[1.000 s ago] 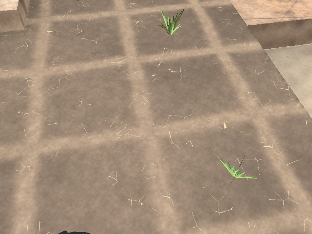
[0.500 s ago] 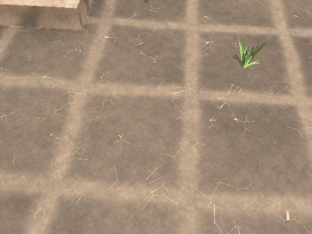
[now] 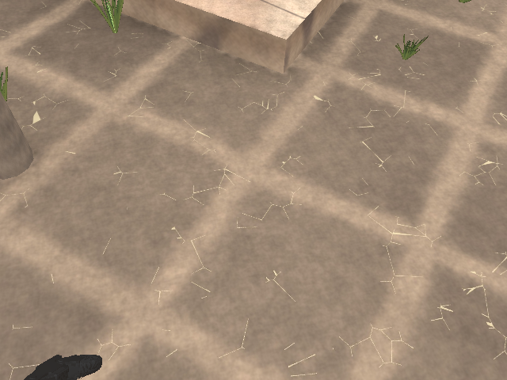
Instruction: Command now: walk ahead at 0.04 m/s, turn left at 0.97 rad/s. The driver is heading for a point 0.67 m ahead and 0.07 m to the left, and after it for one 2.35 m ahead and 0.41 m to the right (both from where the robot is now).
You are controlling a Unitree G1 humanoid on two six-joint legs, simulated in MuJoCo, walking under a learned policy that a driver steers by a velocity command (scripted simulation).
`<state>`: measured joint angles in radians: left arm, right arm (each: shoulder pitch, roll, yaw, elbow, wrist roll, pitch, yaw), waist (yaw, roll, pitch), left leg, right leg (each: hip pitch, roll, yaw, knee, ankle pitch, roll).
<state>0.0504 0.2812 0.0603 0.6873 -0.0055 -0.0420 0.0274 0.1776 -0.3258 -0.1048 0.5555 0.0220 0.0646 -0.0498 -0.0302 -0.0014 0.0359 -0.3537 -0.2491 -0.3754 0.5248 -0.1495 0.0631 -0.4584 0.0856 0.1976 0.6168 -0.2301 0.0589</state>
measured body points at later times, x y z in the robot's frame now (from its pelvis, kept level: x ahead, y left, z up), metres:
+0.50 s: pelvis +0.04 +0.00 +0.01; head +0.04 +0.03 +0.46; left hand +0.00 +0.32 -0.10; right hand +0.31 -0.17 -0.06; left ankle -0.04 +0.11 -0.70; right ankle +0.09 -0.14 -0.73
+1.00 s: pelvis +0.28 +0.19 -0.04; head +0.30 +0.20 +0.41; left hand +0.30 +0.49 -0.15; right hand +0.38 -0.06 -0.17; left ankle -0.02 +0.13 -0.65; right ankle +0.37 +0.21 -0.74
